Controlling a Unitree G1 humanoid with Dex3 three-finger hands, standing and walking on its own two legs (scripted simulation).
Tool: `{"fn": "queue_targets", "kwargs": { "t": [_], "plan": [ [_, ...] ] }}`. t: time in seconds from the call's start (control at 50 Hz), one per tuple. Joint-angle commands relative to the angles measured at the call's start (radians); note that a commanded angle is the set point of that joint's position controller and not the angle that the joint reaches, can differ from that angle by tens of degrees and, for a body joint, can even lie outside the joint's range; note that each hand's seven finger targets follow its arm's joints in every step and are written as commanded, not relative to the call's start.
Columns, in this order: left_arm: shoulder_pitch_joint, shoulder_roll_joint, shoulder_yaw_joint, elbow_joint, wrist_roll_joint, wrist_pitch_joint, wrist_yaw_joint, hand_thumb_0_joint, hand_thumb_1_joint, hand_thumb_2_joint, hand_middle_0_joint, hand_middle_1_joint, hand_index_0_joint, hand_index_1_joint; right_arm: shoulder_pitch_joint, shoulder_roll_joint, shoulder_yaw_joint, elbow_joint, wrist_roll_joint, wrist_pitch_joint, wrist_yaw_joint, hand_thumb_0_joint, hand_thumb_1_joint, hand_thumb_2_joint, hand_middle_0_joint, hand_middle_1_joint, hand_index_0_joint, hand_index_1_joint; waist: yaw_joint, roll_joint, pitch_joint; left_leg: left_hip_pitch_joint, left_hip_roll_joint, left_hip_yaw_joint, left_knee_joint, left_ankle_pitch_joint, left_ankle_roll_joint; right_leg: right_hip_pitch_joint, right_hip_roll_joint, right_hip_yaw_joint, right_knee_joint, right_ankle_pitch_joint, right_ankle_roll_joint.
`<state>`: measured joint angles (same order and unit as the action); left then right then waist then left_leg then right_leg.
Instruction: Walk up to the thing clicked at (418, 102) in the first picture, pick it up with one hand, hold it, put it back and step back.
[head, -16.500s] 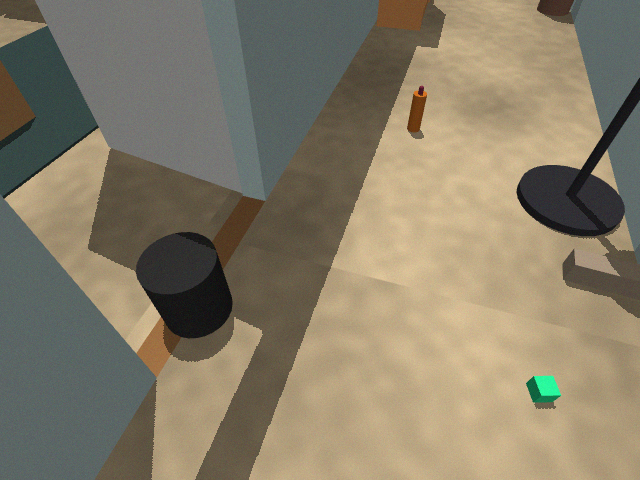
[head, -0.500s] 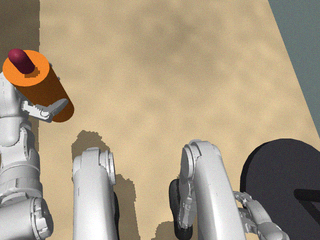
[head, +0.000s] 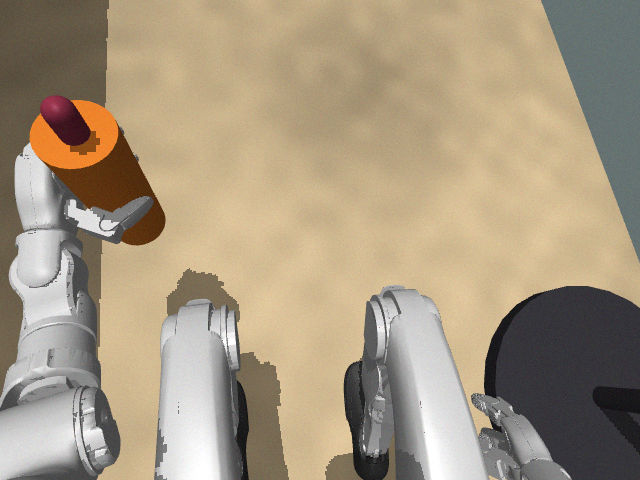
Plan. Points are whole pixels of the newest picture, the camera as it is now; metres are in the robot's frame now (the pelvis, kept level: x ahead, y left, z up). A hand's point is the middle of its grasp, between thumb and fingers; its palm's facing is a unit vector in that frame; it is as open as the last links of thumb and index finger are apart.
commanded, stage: settle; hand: left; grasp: from the side
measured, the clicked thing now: (107, 178) +0.45 +0.24 -0.01
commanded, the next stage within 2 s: lift in 0.16 s
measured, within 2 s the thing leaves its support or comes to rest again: neither
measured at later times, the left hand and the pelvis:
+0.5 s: hand (103, 169) +0.45 +0.23 +0.01, palm faces +0.09 -1.00 -0.03, open 10.2 cm; pelvis +0.00 +0.00 +0.02, yaw +1 degrees
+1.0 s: hand (33, 133) +0.41 +0.22 +0.14, palm faces +0.10 -0.99 -0.03, open 10.2 cm; pelvis +0.01 +0.00 +0.12, yaw +2 degrees
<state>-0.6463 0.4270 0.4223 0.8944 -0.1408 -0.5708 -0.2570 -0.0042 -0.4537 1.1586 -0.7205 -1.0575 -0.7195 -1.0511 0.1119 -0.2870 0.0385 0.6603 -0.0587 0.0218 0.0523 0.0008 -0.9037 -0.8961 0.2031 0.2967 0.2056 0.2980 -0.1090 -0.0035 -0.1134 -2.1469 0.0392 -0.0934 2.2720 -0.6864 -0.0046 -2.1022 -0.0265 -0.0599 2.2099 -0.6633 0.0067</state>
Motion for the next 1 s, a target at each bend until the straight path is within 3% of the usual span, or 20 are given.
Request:
{"fn": "queue_targets", "kwargs": {
  "t": [0.0,0.06,0.14,0.24,0.26,0.3,0.44,0.56,0.58,0.6,0.68,0.74,0.8,0.82,0.86,0.9,0.92,0.98],
  "plan": [
    [-0.324,0.203,0.018,-0.194,-0.014,-0.071,0.008,0.000,0.081,1.306,-1.348,-1.443,-1.346,-1.462,0.117,-0.206,-0.075,-0.053,-0.002,-0.027,-0.018,0.000,-0.900,-0.900,0.200,0.300,0.199,0.300,-0.008,0.147,-0.633,0.431,-0.026,0.048,-0.285,0.110,0.032,0.340,0.032,-0.031,-0.242,0.127,-0.047],
    [-0.317,0.208,0.037,-0.177,-0.007,-0.072,0.022,0.000,0.088,1.318,-1.339,-1.441,-1.336,-1.463,0.134,-0.200,-0.076,-0.048,-0.004,-0.027,-0.018,0.000,-0.896,-0.900,0.199,0.300,0.199,0.300,-0.002,0.141,-0.647,0.432,-0.028,0.052,-0.288,0.117,0.031,0.358,0.032,-0.027,-0.250,0.133,-0.047],
    [-0.328,0.192,0.018,-0.176,-0.005,-0.077,0.020,0.000,0.106,1.324,-1.336,-1.439,-1.334,-1.460,0.133,-0.198,-0.078,-0.047,-0.004,-0.030,-0.018,0.000,-0.895,-0.900,0.200,0.300,0.199,0.300,-0.010,0.126,-0.641,0.423,-0.029,0.058,-0.293,0.116,0.034,0.377,0.032,-0.024,-0.263,0.134,-0.045],
    [-0.337,0.208,0.027,-0.171,0.003,-0.079,0.019,0.000,0.081,1.299,-1.301,-1.408,-1.300,-1.428,0.127,-0.197,-0.082,-0.047,-0.004,-0.029,-0.020,0.000,-0.895,-0.900,0.200,0.300,0.199,0.300,-0.001,0.142,-0.630,0.444,-0.028,0.055,-0.314,0.092,0.033,0.353,0.032,-0.023,-0.271,0.107,-0.047],
    [-0.333,0.189,0.021,-0.162,0.001,-0.077,0.021,0.000,0.095,1.219,-1.345,-1.450,-1.377,-1.432,0.133,-0.195,-0.080,-0.046,-0.004,-0.031,-0.019,0.000,-0.937,-0.903,0.200,0.299,0.200,0.299,-0.008,0.139,-0.631,0.442,-0.029,0.054,-0.315,0.097,0.033,0.363,0.030,-0.025,-0.271,0.115,-0.046],
    [-0.333,0.208,0.036,-0.189,-0.001,-0.079,0.024,0.000,0.018,1.209,-1.347,-1.468,-1.378,-1.454,0.133,-0.192,-0.081,-0.048,-0.003,-0.032,-0.020,0.000,-0.935,-0.902,0.200,0.299,0.200,0.299,0.003,0.131,-0.672,0.451,-0.029,0.061,-0.311,0.116,0.032,0.389,0.032,-0.018,-0.275,0.132,-0.046],
    [-0.307,0.207,0.023,-0.252,-0.017,-0.061,-0.009,0.000,0.046,1.213,-1.347,-1.467,-1.379,-1.451,0.131,-0.194,-0.090,-0.062,0.014,-0.038,-0.028,0.000,-0.930,-0.902,0.200,0.299,0.199,0.299,0.015,0.142,-0.698,0.508,-0.031,0.056,-0.359,0.116,0.032,0.411,0.029,-0.016,-0.302,0.129,-0.048],
    [-0.236,0.163,0.007,-0.316,-0.045,-0.009,-0.018,0.000,0.097,1.212,-1.324,-1.451,-1.360,-1.431,0.138,-0.186,-0.096,-0.081,0.033,-0.037,-0.038,0.000,-0.919,-0.899,0.200,0.299,0.200,0.299,0.023,0.137,-0.701,0.546,-0.032,0.046,-0.416,0.123,0.029,0.453,0.024,-0.013,-0.354,0.137,-0.050],
    [-0.225,0.169,0.011,-0.344,-0.051,-0.002,-0.016,0.000,0.080,1.213,-1.319,-1.447,-1.354,-1.429,0.137,-0.185,-0.095,-0.086,0.038,-0.037,-0.039,0.000,-0.917,-0.899,0.200,0.299,0.200,0.299,0.036,0.128,-0.703,0.566,-0.031,0.048,-0.423,0.128,0.030,0.464,0.025,-0.009,-0.369,0.140,-0.049],
    [-0.223,0.144,-0.010,-0.347,-0.053,0.008,-0.016,0.000,0.083,1.211,-1.330,-1.452,-1.364,-1.433,0.139,-0.179,-0.097,-0.087,0.040,-0.037,-0.041,0.000,-0.921,-0.899,0.200,0.299,0.200,0.299,0.021,0.131,-0.695,0.558,-0.030,0.052,-0.429,0.125,0.031,0.480,0.025,-0.007,-0.382,0.138,-0.047],
    [-0.186,0.129,-0.027,-0.419,-0.059,0.040,-0.006,0.000,0.105,1.215,-1.316,-1.443,-1.353,-1.423,0.127,-0.175,-0.105,-0.102,0.054,-0.041,-0.051,0.000,-0.912,-0.897,0.200,0.299,0.200,0.299,0.028,0.120,-0.676,0.596,-0.027,0.041,-0.478,0.095,0.033,0.492,0.024,-0.001,-0.434,0.118,-0.047],
    [-0.140,0.135,-0.029,-0.481,-0.056,0.063,0.009,0.000,0.136,1.232,-1.320,-1.451,-1.355,-1.431,0.111,-0.168,-0.108,-0.121,0.063,-0.045,-0.059,0.000,-0.910,-0.897,0.200,0.299,0.200,0.299,0.046,0.091,-0.655,0.622,-0.025,0.036,-0.524,0.051,0.034,0.533,0.023,0.010,-0.489,0.076,-0.043],
    [-0.094,0.090,-0.055,-0.557,-0.074,0.091,0.018,0.000,0.138,1.221,-1.298,-1.435,-1.335,-1.414,0.115,-0.160,-0.111,-0.128,0.070,-0.047,-0.066,0.000,-0.906,-0.896,0.200,0.299,0.200,0.299,0.047,0.111,-0.676,0.681,-0.023,0.036,-0.559,0.095,0.031,0.591,0.021,0.013,-0.520,0.120,-0.042],
    [-0.090,0.104,-0.049,-0.600,-0.074,0.099,0.028,0.000,0.134,1.221,-1.303,-1.441,-1.340,-1.420,0.112,-0.154,-0.109,-0.133,0.075,-0.049,-0.068,0.000,-0.907,-0.896,0.200,0.299,0.200,0.299,0.055,0.093,-0.692,0.698,-0.023,0.038,-0.570,0.108,0.032,0.623,0.022,0.017,-0.541,0.128,-0.040],
    [-0.042,0.101,-0.048,-0.633,-0.075,0.123,0.047,0.000,0.126,1.222,-1.295,-1.438,-1.332,-1.417,0.103,-0.149,-0.109,-0.145,0.083,-0.051,-0.074,0.000,-0.903,-0.895,0.200,0.299,0.200,0.299,0.062,0.085,-0.674,0.721,-0.022,0.039,-0.603,0.109,0.033,0.662,0.022,0.023,-0.582,0.127,-0.039],
    [-0.020,0.074,-0.080,-0.668,-0.071,0.142,0.064,0.000,0.138,1.218,-1.287,-1.431,-1.325,-1.408,0.102,-0.145,-0.112,-0.148,0.088,-0.051,-0.081,0.000,-0.900,-0.894,0.200,0.299,0.200,0.299,0.052,0.093,-0.652,0.763,-0.020,0.034,-0.644,0.099,0.031,0.683,0.021,0.025,-0.618,0.125,-0.039],
    [0.009,0.085,-0.066,-0.688,-0.068,0.150,0.073,0.000,0.154,1.227,-1.283,-1.435,-1.321,-1.413,0.097,-0.144,-0.115,-0.153,0.090,-0.053,-0.085,0.000,-0.900,-0.894,0.200,0.299,0.200,0.299,0.061,0.081,-0.645,0.774,-0.021,0.031,-0.661,0.092,0.032,0.704,0.022,0.026,-0.637,0.121,-0.037],
    [0.094,0.060,-0.089,-0.735,-0.070,0.176,0.088,0.000,0.132,1.219,-1.279,-1.431,-1.317,-1.408,0.089,-0.136,-0.116,-0.163,0.099,-0.057,-0.092,0.000,-0.902,-0.894,0.200,0.299,0.200,0.299,0.064,0.085,-0.637,0.851,-0.019,0.024,-0.716,0.133,0.029,0.765,0.022,0.023,-0.680,0.163,-0.036]
  ]
}}
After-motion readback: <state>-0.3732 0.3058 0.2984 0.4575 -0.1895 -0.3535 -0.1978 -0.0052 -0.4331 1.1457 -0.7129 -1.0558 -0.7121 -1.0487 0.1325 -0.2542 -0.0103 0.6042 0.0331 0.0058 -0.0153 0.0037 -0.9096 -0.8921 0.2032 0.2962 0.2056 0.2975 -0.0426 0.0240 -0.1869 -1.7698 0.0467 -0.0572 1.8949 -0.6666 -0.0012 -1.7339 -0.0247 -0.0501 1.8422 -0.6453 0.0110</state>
